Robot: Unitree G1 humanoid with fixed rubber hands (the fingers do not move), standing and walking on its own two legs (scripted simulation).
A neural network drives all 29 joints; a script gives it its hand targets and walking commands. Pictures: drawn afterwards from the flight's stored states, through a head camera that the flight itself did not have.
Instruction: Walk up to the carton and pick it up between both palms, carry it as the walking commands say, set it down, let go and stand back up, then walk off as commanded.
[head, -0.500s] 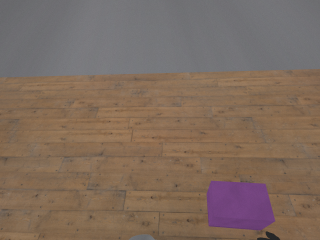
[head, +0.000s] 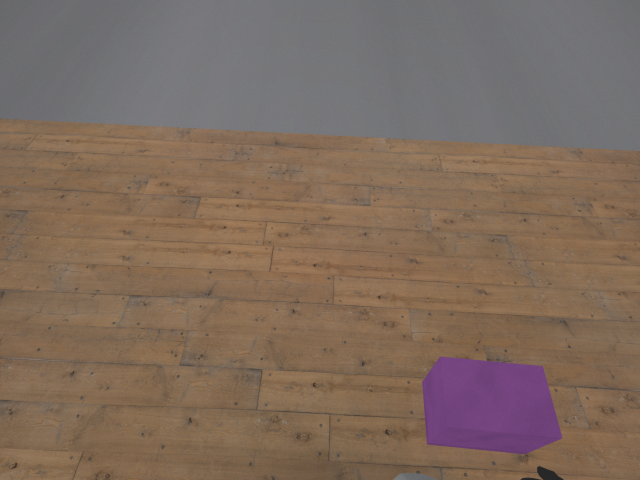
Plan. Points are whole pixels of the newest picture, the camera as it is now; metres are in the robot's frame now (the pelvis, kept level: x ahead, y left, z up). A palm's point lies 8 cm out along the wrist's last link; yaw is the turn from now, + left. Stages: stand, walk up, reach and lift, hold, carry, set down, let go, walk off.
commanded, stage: walk off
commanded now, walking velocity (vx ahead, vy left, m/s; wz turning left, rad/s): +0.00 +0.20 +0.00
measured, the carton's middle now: (483, 406) +0.41 -0.43 -0.67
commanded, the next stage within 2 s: stand in 0.22 s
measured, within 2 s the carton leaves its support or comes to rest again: neither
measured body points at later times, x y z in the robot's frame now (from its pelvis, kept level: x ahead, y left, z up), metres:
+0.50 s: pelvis -0.01 -0.01 -0.01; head +0.00 -0.01 +0.44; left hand +0.02 +0.26 -0.14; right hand +0.10 -0.27 -0.12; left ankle +0.03 +0.02 -0.74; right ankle +0.01 -0.14 -0.74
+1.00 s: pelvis +0.01 -0.02 +0.00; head +0.01 -0.01 +0.45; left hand +0.05 +0.26 -0.14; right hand +0.12 -0.28 -0.11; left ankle +0.03 +0.02 -0.74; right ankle +0.01 -0.14 -0.74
